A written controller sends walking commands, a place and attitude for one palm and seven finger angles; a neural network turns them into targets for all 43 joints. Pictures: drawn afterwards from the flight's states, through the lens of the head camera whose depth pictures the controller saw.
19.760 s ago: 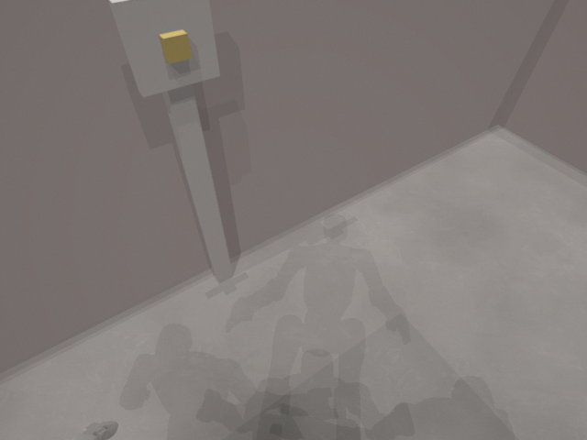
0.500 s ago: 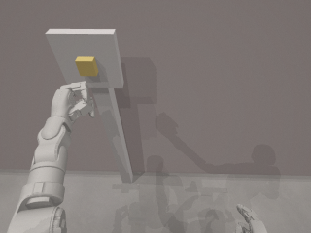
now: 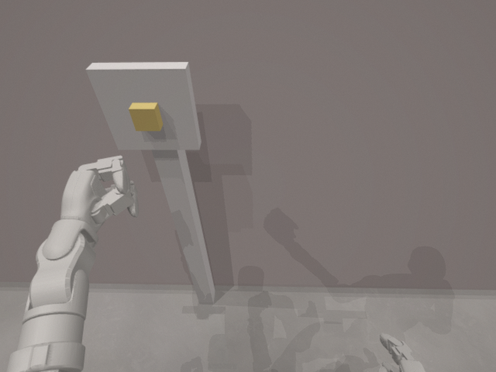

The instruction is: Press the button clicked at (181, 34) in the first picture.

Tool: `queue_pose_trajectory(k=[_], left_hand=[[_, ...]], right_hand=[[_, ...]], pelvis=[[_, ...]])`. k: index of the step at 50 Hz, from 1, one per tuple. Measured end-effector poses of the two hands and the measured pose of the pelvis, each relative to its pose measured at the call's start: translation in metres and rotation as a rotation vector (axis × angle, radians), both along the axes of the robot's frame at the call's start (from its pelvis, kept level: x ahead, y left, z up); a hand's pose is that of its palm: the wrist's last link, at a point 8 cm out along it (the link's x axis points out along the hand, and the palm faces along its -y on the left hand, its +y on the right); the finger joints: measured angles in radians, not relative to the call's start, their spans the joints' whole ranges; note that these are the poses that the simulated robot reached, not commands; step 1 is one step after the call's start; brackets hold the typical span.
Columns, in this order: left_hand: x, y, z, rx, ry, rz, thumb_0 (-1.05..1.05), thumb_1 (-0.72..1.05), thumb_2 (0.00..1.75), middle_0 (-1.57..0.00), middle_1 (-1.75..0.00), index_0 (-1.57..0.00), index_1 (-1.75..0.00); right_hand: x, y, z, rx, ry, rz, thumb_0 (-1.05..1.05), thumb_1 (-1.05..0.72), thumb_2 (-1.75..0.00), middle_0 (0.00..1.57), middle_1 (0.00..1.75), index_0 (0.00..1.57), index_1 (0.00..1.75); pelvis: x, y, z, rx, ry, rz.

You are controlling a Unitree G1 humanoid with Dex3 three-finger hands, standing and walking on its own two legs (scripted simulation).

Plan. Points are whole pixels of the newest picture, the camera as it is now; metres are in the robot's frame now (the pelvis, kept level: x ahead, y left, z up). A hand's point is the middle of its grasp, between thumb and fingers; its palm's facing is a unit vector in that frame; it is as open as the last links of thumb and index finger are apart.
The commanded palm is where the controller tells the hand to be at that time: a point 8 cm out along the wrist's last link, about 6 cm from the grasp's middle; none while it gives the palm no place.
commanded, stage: draw the hand back to the body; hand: left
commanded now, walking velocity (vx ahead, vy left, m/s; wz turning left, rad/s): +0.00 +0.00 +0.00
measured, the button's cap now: (147, 116) +0.53 +0.24 +0.17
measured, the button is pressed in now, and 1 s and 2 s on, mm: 0 0 0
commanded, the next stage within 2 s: step back with the hand held close in 1.16 s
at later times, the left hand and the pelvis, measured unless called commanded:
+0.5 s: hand (87, 241) +0.24 +0.23 +0.16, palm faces +0.36 -0.90 -0.25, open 3.1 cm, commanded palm +0.19 +0.27 +0.17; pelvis -0.01 +0.00 +0.01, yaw +1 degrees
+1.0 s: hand (42, 279) +0.18 +0.25 +0.17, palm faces +0.44 -0.82 -0.37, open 3.1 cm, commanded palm +0.13 +0.29 +0.18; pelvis +0.01 +0.01 +0.01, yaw +1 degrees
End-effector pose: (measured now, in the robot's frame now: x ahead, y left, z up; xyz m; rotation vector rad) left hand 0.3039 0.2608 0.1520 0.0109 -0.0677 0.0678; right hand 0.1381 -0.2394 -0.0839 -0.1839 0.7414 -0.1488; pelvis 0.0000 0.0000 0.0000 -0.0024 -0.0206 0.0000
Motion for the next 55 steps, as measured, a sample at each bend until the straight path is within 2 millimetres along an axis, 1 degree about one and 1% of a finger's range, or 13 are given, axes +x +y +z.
queue_pose_trajectory(k=[5,10,13,17,22,28,33,41,48,51,55], left_hand=[[-0.024,0.001,0.004,0.006,0.000,0.007,0.02,0.90,0.90,-1.30,-1.50,-1.30,-1.50],[-0.043,0.003,0.007,0.006,0.006,0.009,0.02,0.90,0.90,-1.30,-1.50,-1.30,-1.50],[-0.056,0.005,0.012,0.124,-0.024,0.106,0.02,0.90,0.90,-1.30,-1.50,-1.30,-1.50],[-0.076,0.006,0.014,0.204,-0.069,0.211,0.02,0.90,0.90,-1.30,-1.50,-1.30,-1.50],[-0.096,0.008,0.014,0.252,-0.084,0.272,0.02,0.89,0.90,-1.30,-1.50,-1.31,-1.50],[-0.110,0.014,0.018,0.300,-0.091,0.308,0.02,0.89,0.90,-1.30,-1.50,-1.31,-1.50],[-0.121,0.016,0.023,0.336,-0.101,0.313,0.02,0.89,0.90,-1.30,-1.50,-1.31,-1.50],[-0.145,0.021,0.026,0.379,-0.086,0.334,0.01,0.89,0.90,-1.30,-1.50,-1.31,-1.50],[-0.164,0.026,0.031,0.410,-0.078,0.368,0.01,0.89,0.90,-1.30,-1.50,-1.31,-1.50],[-0.167,0.028,0.030,0.405,-0.081,0.383,0.01,0.89,0.90,-1.30,-1.50,-1.31,-1.50],[-0.166,0.030,0.028,0.388,-0.083,0.396,0.01,0.89,0.90,-1.30,-1.50,-1.31,-1.50]], right_hand=[[0.017,0.008,0.009,-0.003,-0.066,0.037,0.01,-0.90,-0.90,0.20,0.30,0.20,0.30],[0.036,0.018,0.022,0.006,-0.144,0.076,0.01,-0.90,-0.90,0.20,0.30,0.20,0.30],[0.043,0.024,0.028,0.000,-0.175,0.106,0.01,-0.90,-0.90,0.20,0.30,0.20,0.30],[0.045,0.029,0.029,-0.003,-0.154,0.130,0.01,-0.90,-0.90,0.20,0.30,0.20,0.30],[0.040,0.030,0.020,-0.008,-0.081,0.140,0.01,-0.90,-0.90,0.20,0.30,0.20,0.30],[0.033,0.029,0.011,-0.007,-0.021,0.124,0.01,-0.90,-0.90,0.20,0.30,0.20,0.30],[0.034,0.027,0.010,-0.002,-0.014,0.106,0.01,-0.90,-0.90,0.20,0.30,0.20,0.30],[0.045,0.027,0.017,-0.010,-0.045,0.101,0.01,-0.90,-0.90,0.20,0.30,0.20,0.30],[0.058,0.033,0.024,-0.014,-0.091,0.125,0.01,-0.90,-0.90,0.20,0.30,0.20,0.30],[0.061,0.038,0.025,-0.015,-0.097,0.138,0.01,-0.90,-0.90,0.20,0.30,0.20,0.30],[0.062,0.043,0.025,-0.014,-0.098,0.151,0.01,-0.90,-0.90,0.20,0.30,0.20,0.30]], pelvis=[[-0.005,0.000,0.001,-0.001,-0.021,0.013],[-0.009,-0.001,0.002,-0.002,-0.037,0.020],[-0.011,-0.001,0.004,-0.003,-0.050,0.017],[-0.012,-0.002,0.008,-0.003,-0.061,0.014],[-0.008,0.000,0.010,-0.003,-0.075,0.014],[-0.002,0.002,0.012,-0.004,-0.084,0.011],[0.004,0.004,0.012,-0.005,-0.084,0.005],[0.010,0.006,0.011,-0.008,-0.081,0.002],[0.012,0.008,0.010,-0.011,-0.081,0.008],[0.011,0.009,0.010,-0.011,-0.082,0.012],[0.010,0.009,0.010,-0.011,-0.084,0.015]])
